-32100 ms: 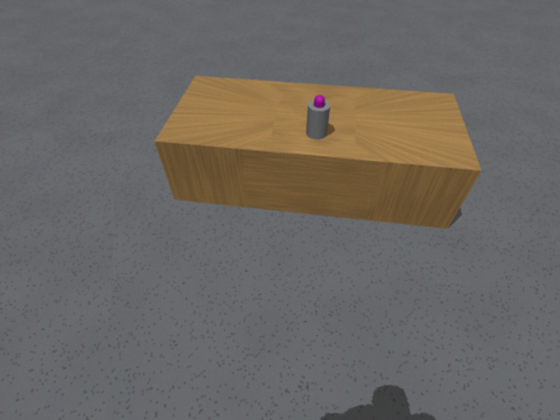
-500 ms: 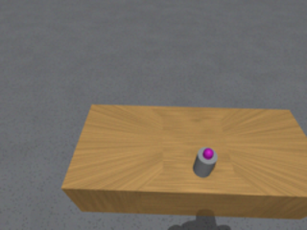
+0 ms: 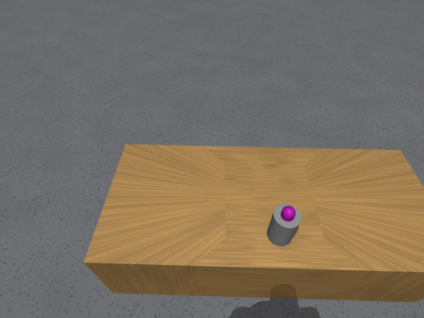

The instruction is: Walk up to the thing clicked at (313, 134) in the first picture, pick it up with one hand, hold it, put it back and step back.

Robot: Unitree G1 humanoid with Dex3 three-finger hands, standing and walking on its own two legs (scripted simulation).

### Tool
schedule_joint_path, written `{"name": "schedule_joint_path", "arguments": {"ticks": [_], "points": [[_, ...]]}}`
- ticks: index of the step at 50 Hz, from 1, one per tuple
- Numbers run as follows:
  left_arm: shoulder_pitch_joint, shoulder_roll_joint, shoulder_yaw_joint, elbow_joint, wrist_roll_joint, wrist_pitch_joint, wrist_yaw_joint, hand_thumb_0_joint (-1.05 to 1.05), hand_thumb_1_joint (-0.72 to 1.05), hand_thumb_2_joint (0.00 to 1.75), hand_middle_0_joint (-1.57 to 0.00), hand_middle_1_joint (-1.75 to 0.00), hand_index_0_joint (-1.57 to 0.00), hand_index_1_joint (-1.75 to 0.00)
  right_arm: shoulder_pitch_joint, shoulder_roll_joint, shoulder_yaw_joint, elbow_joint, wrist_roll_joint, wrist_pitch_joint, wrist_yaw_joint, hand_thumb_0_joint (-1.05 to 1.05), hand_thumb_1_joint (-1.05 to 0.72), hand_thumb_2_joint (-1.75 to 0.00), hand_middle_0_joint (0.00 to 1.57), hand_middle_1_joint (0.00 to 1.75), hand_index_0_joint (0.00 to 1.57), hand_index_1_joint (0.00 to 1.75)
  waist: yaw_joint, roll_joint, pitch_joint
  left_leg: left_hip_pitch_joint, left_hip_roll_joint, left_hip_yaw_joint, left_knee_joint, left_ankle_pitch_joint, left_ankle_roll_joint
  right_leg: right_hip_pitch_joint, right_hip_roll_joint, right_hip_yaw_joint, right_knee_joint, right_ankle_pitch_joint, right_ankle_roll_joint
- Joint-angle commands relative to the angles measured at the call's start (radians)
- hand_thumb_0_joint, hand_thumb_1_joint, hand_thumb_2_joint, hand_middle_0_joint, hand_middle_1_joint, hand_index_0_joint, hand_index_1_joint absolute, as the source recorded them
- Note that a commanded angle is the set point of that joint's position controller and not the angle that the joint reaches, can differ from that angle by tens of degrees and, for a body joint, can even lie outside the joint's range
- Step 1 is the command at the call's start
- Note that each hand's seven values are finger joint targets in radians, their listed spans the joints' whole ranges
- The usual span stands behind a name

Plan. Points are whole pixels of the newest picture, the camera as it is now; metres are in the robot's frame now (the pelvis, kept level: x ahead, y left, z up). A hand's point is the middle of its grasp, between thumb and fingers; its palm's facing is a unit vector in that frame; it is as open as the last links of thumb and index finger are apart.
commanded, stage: stand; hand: right
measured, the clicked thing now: (284, 222) +0.49 -0.23 -0.33
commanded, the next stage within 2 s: step back in 0.70 s
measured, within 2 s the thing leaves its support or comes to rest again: neither
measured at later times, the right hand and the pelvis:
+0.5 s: hand out of the picture +0.05 -0.26 -0.16, palm faces -0.02 +0.94 -0.34, open 7.4 cm; pelvis +0.00 +0.00 +0.00, yaw +0 degrees
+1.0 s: hand out of the picture +0.03 -0.26 -0.17, palm faces -0.01 +0.91 -0.42, open 7.4 cm; pelvis -0.05 +0.04 -0.03, yaw +1 degrees
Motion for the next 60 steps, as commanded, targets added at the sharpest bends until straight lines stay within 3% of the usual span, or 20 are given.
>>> {"name": "schedule_joint_path", "arguments": {"ticks": [1, 13, 23, 34, 35, 36, 39, 41, 43, 44, 46, 48, 49, 50, 51, 52, 53, 56, 57, 60], "points": [[-0.027, 0.205, 0.039, -0.052, 0.001, -0.019, 0.013, 0.00, 0.90, 0.90, -0.20, -0.30, -0.20, -0.30, -0.023, -0.218, -0.035, -0.051, -0.004, -0.020, -0.015, 0.00, -0.90, -0.90, 0.20, 0.30, 0.20, 0.30, 0.006, 0.013, -0.053, -0.042, 0.084, -0.035, -0.068, 0.155, 0.045, 0.037, -0.078, 0.050, -0.058, 0.130, -0.040], [-0.038, 0.219, 0.044, -0.064, 0.003, -0.020, 0.008, 0.00, 0.90, 0.90, -0.20, -0.30, -0.20, -0.30, -0.025, -0.206, -0.040, -0.061, -0.006, -0.021, -0.007, 0.00, -0.90, -0.90, 0.20, 0.30, 0.20, 0.30, 0.002, -0.003, -0.038, -0.061, 0.080, -0.043, -0.096, 0.049, 0.049, 0.016, -0.073, 0.054, -0.070, 0.019, -0.048], [-0.024, 0.218, 0.039, -0.072, 0.001, -0.026, 0.011, 0.00, 0.90, 0.90, -0.20, -0.30, -0.20, -0.30, -0.021, -0.216, -0.044, -0.063, -0.003, -0.021, -0.006, 0.00, -0.90, -0.90, 0.20, 0.30, 0.20, 0.30, 0.001, -0.007, -0.091, -0.026, 0.088, -0.041, -0.069, 0.166, 0.049, 0.046, -0.085, 0.053, -0.052, 0.146, -0.051], [-0.012, 0.220, 0.040, -0.068, 0.000, -0.020, 0.007, 0.00, 0.90, 0.90, -0.20, -0.30, -0.20, -0.30, -0.017, -0.217, -0.040, -0.060, -0.004, -0.022, -0.005, 0.00, -0.90, -0.90, 0.20, 0.30, 0.20, 0.30, 0.006, 0.011, -0.049, -0.042, 0.084, -0.045, -0.090, 0.098, 0.046, 0.011, -0.076, 0.052, -0.062, 0.060, -0.052], [-0.022, 0.277, 0.092, -0.093, -0.019, -0.008, 0.008, 0.00, 0.90, 0.90, -0.20, -0.30, -0.20, -0.30, -0.061, -0.271, -0.062, -0.090, 0.004, -0.003, 0.001, 0.00, -0.90, -0.90, 0.20, 0.30, 0.20, 0.30, 0.010, 0.010, 0.058, -0.123, 0.067, -0.059, 0.025, 0.267, 0.086, -0.065, -0.060, 0.063, 0.026, 0.241, -0.056], [-0.013, 0.275, 0.095, -0.105, -0.022, -0.004, 0.012, 0.00, 0.90, 0.90, -0.20, -0.30, -0.20, -0.30, -0.037, -0.248, -0.062, -0.106, 0.014, 0.003, 0.001, 0.00, -0.90, -0.90, 0.20, 0.30, 0.20, 0.30, 0.002, -0.007, 0.021, -0.127, 0.063, -0.044, 0.064, 0.316, 0.089, -0.037, -0.066, 0.056, 0.049, 0.301, -0.072], [-0.005, 0.273, 0.107, -0.145, -0.019, 0.002, 0.015, 0.00, 0.90, 0.90, -0.20, -0.30, -0.20, -0.30, -0.017, -0.233, -0.071, -0.138, 0.020, 0.014, 0.002, 0.00, -0.90, -0.90, 0.20, 0.30, 0.20, 0.30, -0.005, -0.049, -0.087, -0.095, 0.017, -0.004, 0.210, 0.285, 0.093, -0.026, -0.113, 0.097, 0.053, 0.375, -0.139], [-0.046, 0.295, 0.116, -0.187, -0.012, 0.009, 0.015, 0.00, 0.90, 0.90, -0.20, -0.30, -0.20, -0.30, 0.009, -0.216, -0.076, -0.160, 0.019, 0.027, 0.003, 0.00, -0.90, -0.90, 0.20, 0.30, 0.20, 0.30, -0.014, -0.134, -0.129, -0.118, -0.057, 0.040, 0.370, 0.078, 0.076, -0.052, -0.209, 0.192, 0.013, 0.377, -0.212], [-0.104, 0.308, 0.122, -0.242, 0.009, 0.012, 0.018, 0.00, 0.90, 0.90, -0.20, -0.30, -0.20, -0.30, 0.061, -0.217, -0.086, -0.174, 0.010, 0.046, 0.006, 0.00, -0.90, -0.90, 0.20, 0.30, 0.20, 0.30, -0.021, -0.206, -0.155, -0.155, -0.090, 0.015, 0.564, -0.296, 0.087, -0.102, -0.303, 0.252, 0.026, 0.383, -0.294], [-0.111, 0.309, 0.122, -0.259, 0.017, 0.015, 0.018, 0.00, 0.90, 0.90, -0.20, -0.30, -0.20, -0.30, 0.080, -0.218, -0.088, -0.185, 0.009, 0.050, 0.010, 0.00, -0.90, -0.90, 0.20, 0.30, 0.20, 0.30, -0.027, -0.205, -0.153, -0.140, -0.071, -0.014, 0.565, -0.325, 0.096, -0.153, -0.299, 0.237, 0.046, 0.353, -0.294], [-0.167, 0.291, 0.116, -0.289, 0.017, 0.023, 0.021, 0.00, 0.90, 0.90, -0.20, -0.30, -0.20, -0.30, 0.118, -0.216, -0.094, -0.199, 0.015, 0.047, 0.014, 0.00, -0.90, -0.90, 0.20, 0.30, 0.20, 0.30, -0.059, -0.221, -0.147, -0.134, -0.050, -0.020, 0.494, -0.251, 0.111, -0.186, -0.253, 0.167, 0.109, 0.313, -0.243], [-0.188, 0.271, 0.107, -0.315, 0.014, 0.034, 0.025, 0.00, 0.90, 0.90, -0.20, -0.30, -0.20, -0.30, 0.151, -0.221, -0.099, -0.205, 0.008, 0.037, 0.008, 0.00, -0.90, -0.90, 0.20, 0.30, 0.20, 0.30, -0.074, -0.179, -0.127, -0.146, -0.017, -0.008, 0.228, 0.002, 0.105, -0.167, -0.171, 0.122, 0.239, 0.234, -0.165], [-0.147, 0.226, 0.100, -0.322, 0.000, 0.043, 0.024, 0.00, 0.90, 0.90, -0.20, -0.30, -0.20, -0.30, 0.113, -0.269, -0.108, -0.217, -0.007, 0.028, 0.003, 0.00, -0.90, -0.90, 0.20, 0.30, 0.20, 0.30, -0.048, 0.051, -0.105, -0.155, 0.093, -0.171, 0.067, 0.272, 0.105, -0.207, -0.038, 0.063, 0.407, 0.076, -0.114], [-0.140, 0.175, 0.092, -0.335, -0.008, 0.050, 0.032, 0.00, 0.90, 0.90, -0.20, -0.30, -0.20, -0.30, 0.099, -0.343, -0.127, -0.226, -0.026, 0.020, -0.002, 0.00, -0.90, -0.90, 0.20, 0.30, 0.20, 0.30, -0.042, 0.232, -0.066, -0.061, 0.203, -0.375, 0.011, 0.544, 0.122, -0.399, 0.142, 0.082, 0.544, -0.349, -0.078], [-0.092, 0.186, 0.099, -0.317, -0.003, 0.063, 0.041, 0.00, 0.90, 0.90, -0.20, -0.30, -0.20, -0.30, 0.091, -0.344, -0.129, -0.238, -0.035, 0.015, -0.007, 0.00, -0.90, -0.90, 0.20, 0.30, 0.20, 0.30, -0.015, 0.113, -0.099, -0.040, 0.249, -0.393, 0.044, 0.588, 0.164, -0.390, 0.140, 0.186, 0.648, -0.427, -0.081], [-0.049, 0.186, 0.094, -0.318, -0.005, 0.062, 0.044, 0.00, 0.90, 0.90, -0.20, -0.30, -0.20, -0.30, 0.070, -0.351, -0.128, -0.259, -0.026, 0.010, -0.010, 0.00, -0.90, -0.90, 0.20, 0.30, 0.20, 0.30, -0.010, 0.110, -0.116, -0.025, 0.265, -0.358, 0.083, 0.734, 0.187, -0.390, 0.145, 0.190, 0.704, -0.455, -0.075], [-0.073, 0.189, 0.097, -0.310, -0.004, 0.060, 0.049, 0.00, 0.90, 0.90, -0.20, -0.30, -0.20, -0.30, 0.058, -0.356, -0.128, -0.271, -0.025, 0.010, -0.015, 0.00, -0.90, -0.90, 0.20, 0.30, 0.20, 0.30, -0.032, 0.157, -0.130, -0.047, 0.275, -0.390, 0.066, 0.692, 0.181, -0.385, 0.159, 0.220, 0.745, -0.443, -0.076], [-0.004, 0.227, 0.103, -0.293, -0.010, 0.060, 0.049, 0.00, 0.90, 0.90, -0.20, -0.30, -0.20, -0.30, -0.043, -0.292, -0.116, -0.305, -0.033, 0.007, -0.032, 0.00, -0.90, -0.90, 0.20, 0.30, 0.20, 0.30, 0.029, 0.193, -0.113, -0.014, 0.198, -0.240, 0.093, 0.551, 0.202, -0.407, 0.140, 0.217, 0.811, -0.311, -0.062], [0.008, 0.230, 0.106, -0.295, -0.007, 0.058, 0.045, 0.00, 0.90, 0.90, -0.20, -0.30, -0.20, -0.30, -0.034, -0.257, -0.110, -0.310, -0.028, 0.005, -0.036, 0.00, -0.90, -0.90, 0.20, 0.30, 0.20, 0.30, 0.029, 0.156, -0.124, 0.052, 0.174, -0.211, 0.122, 0.577, 0.199, -0.420, 0.133, 0.197, 0.808, -0.291, -0.056], [-0.029, 0.217, 0.107, -0.326, 0.003, 0.043, 0.037, 0.00, 0.90, 0.90, -0.20, -0.30, -0.20, -0.30, 0.060, -0.240, -0.112, -0.305, -0.017, 0.004, -0.042, 0.00, -0.90, -0.90, 0.20, 0.30, 0.20, 0.30, -0.023, 0.126, -0.130, 0.155, 0.183, -0.213, 0.157, 0.640, 0.225, -0.419, 0.119, 0.155, 0.675, -0.303, -0.026]]}}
